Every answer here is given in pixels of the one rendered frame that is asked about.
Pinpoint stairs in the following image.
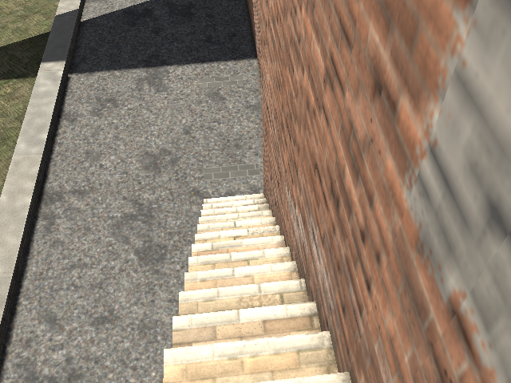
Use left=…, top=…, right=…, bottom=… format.
left=163, top=193, right=351, bottom=383

